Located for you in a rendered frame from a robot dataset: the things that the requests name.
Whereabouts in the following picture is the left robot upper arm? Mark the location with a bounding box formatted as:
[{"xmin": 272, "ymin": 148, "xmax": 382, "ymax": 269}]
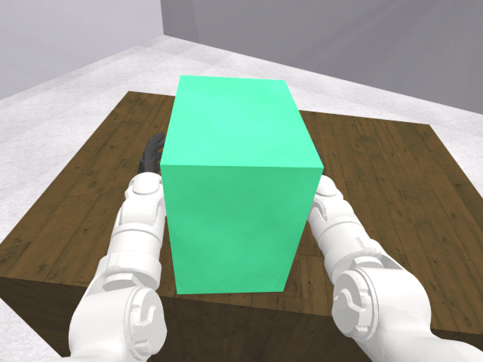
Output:
[{"xmin": 44, "ymin": 286, "xmax": 167, "ymax": 362}]

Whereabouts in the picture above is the pedestal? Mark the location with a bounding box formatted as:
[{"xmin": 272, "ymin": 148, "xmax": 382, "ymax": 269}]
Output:
[{"xmin": 0, "ymin": 91, "xmax": 483, "ymax": 362}]

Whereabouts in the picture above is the right robot forearm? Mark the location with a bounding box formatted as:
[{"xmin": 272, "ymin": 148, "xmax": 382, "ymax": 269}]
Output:
[{"xmin": 307, "ymin": 175, "xmax": 431, "ymax": 323}]

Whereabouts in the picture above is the right robot upper arm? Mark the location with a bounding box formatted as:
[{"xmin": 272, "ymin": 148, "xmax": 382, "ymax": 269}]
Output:
[{"xmin": 331, "ymin": 267, "xmax": 483, "ymax": 362}]

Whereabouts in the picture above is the carton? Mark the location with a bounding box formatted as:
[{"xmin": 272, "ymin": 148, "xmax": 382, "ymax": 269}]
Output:
[{"xmin": 160, "ymin": 75, "xmax": 324, "ymax": 294}]

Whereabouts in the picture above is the robot left hand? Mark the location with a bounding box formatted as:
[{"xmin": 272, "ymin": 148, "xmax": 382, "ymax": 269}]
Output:
[{"xmin": 137, "ymin": 131, "xmax": 165, "ymax": 176}]

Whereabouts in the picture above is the left robot forearm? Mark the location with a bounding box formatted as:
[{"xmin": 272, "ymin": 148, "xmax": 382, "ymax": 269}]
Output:
[{"xmin": 69, "ymin": 172, "xmax": 167, "ymax": 352}]

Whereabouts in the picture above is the robot right hand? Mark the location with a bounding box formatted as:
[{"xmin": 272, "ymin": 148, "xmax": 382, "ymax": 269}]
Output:
[{"xmin": 312, "ymin": 141, "xmax": 326, "ymax": 176}]

